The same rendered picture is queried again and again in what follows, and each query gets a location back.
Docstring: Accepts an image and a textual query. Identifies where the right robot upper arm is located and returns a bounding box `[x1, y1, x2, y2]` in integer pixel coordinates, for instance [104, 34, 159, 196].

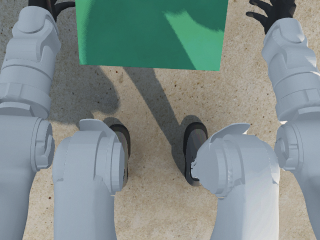
[274, 119, 320, 240]

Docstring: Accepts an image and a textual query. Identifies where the robot right forearm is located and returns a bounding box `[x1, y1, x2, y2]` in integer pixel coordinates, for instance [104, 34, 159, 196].
[261, 17, 320, 124]

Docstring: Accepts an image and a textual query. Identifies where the left robot upper arm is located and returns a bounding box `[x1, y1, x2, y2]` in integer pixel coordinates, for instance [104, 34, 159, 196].
[0, 115, 55, 240]

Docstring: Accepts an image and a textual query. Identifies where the robot left forearm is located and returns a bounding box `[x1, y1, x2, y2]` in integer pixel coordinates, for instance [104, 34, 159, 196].
[0, 6, 61, 119]

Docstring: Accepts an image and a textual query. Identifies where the carton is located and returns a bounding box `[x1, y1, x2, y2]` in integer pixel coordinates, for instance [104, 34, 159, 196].
[75, 0, 229, 71]

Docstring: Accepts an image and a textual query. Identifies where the robot left hand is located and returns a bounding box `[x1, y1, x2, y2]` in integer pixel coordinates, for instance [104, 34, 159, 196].
[28, 0, 76, 23]

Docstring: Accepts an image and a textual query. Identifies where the robot right hand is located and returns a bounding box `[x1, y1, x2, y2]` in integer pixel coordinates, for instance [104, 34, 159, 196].
[246, 0, 297, 35]

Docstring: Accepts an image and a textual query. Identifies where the robot left foot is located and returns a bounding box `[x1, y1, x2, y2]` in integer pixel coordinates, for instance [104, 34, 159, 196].
[109, 124, 131, 189]

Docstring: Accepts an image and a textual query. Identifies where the left robot thigh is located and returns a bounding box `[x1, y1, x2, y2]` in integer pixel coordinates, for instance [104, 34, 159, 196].
[53, 130, 125, 240]

